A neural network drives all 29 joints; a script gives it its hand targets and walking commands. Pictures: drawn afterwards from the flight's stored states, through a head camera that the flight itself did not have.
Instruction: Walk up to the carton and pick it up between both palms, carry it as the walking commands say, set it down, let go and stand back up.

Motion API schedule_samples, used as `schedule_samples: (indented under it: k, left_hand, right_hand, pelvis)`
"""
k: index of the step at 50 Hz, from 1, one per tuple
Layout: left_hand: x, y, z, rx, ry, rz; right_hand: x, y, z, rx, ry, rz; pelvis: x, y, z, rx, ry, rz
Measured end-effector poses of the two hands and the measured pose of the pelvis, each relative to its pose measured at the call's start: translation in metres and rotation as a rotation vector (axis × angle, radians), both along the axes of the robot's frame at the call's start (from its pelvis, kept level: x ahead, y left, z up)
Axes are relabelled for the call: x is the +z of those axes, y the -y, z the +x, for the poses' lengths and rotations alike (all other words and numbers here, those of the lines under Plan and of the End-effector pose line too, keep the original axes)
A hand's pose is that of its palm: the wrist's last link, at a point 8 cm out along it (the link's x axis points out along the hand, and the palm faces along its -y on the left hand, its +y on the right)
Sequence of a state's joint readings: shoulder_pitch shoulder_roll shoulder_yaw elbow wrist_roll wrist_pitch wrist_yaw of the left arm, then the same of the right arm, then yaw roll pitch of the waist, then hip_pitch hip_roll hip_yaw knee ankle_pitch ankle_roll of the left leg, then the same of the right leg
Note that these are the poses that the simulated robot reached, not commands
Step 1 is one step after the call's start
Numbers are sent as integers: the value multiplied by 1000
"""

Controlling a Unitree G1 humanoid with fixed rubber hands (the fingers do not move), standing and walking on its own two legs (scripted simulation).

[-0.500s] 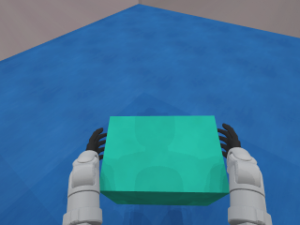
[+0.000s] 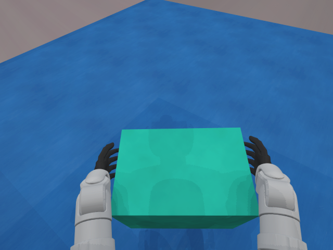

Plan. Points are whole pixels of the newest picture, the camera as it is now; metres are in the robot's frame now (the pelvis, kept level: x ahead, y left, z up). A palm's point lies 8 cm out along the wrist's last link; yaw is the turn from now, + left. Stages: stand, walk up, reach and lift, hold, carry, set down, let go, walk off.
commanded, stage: reach and lift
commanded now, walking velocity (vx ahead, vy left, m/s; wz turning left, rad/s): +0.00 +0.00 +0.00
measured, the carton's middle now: (180, 182) +0.29 -0.01 -0.04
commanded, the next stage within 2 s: hold in 0.50 s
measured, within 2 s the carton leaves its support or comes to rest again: neither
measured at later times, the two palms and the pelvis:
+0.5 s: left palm (103, 175) +0.27 +0.18 +0.04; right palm (262, 170) +0.28 -0.20 +0.04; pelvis +0.01 +0.00 +0.00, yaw +0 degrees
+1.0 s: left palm (101, 177) +0.27 +0.19 +0.04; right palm (262, 172) +0.27 -0.19 +0.04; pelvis +0.00 +0.00 +0.00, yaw +0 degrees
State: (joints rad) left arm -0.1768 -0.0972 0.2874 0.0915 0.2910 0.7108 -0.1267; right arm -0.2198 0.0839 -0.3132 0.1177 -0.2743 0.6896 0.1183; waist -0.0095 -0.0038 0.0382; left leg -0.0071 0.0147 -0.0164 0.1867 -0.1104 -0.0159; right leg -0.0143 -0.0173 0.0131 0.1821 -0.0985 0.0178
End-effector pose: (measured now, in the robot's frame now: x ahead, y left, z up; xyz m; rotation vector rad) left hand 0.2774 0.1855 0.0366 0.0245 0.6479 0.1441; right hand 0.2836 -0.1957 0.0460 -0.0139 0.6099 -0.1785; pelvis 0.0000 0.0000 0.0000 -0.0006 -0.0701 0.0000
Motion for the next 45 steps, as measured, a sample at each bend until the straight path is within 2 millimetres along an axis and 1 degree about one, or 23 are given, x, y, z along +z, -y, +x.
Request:
schedule_samples:
  k: [10, 22, 45]
  left_hand:
    - [2, 1, 0, 1, 6, 7]
    - [1, 2, -3, -1, 3, 10]
    - [0, 0, -10, 2, -3, 6]
  right_hand:
    - [0, 1, 1, 1, 5, 4]
    - [-2, 2, -4, -1, 1, 7]
    - [-4, 0, -10, -1, -6, 7]
  pelvis:
    - [0, 2, 3, 4, 0, 0]
    - [0, 3, 5, 6, 5, 0]
    - [0, 2, 0, 6, 12, 0]
